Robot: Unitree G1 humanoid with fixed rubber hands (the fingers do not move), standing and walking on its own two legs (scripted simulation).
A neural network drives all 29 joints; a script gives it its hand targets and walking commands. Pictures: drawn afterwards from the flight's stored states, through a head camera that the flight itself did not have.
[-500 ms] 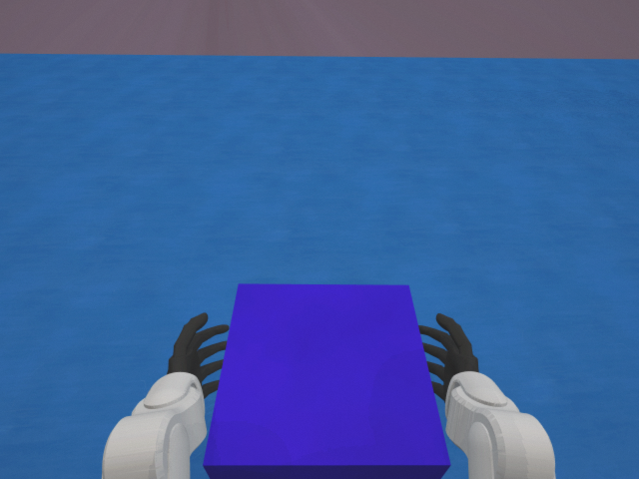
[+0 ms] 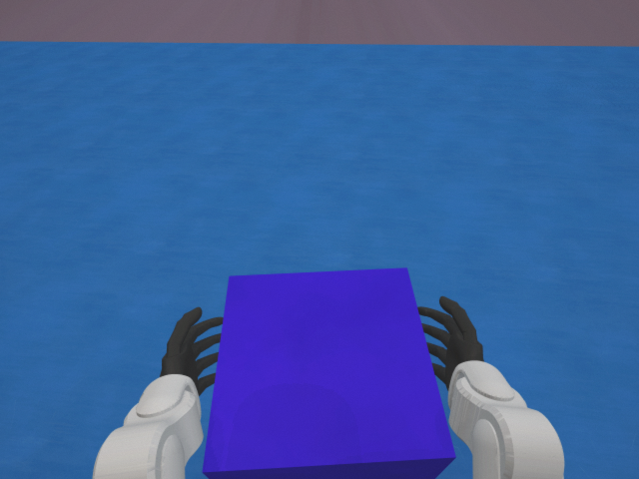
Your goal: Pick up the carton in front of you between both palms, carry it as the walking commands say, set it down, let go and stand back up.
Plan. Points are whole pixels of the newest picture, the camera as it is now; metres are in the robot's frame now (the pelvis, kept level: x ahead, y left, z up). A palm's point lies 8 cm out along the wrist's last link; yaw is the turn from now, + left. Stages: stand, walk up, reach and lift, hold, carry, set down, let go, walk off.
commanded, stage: carry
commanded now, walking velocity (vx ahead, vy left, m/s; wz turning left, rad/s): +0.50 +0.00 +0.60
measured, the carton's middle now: (323, 397) +0.23 +0.01 +0.01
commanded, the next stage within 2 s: none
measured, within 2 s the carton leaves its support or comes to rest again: neither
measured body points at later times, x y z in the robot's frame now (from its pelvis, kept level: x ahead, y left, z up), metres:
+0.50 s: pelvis +0.33 +0.02 -0.01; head +0.33 +0.03 +0.44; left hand +0.54 +0.21 +0.06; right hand +0.59 -0.09 +0.07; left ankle +0.29 +0.10 -0.75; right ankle +0.41 -0.10 -0.72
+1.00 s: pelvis +0.64 +0.03 +0.00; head +0.63 +0.01 +0.45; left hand +0.83 +0.23 +0.09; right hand +0.91 -0.07 +0.08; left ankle +0.72 +0.22 -0.70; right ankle +0.56 -0.07 -0.75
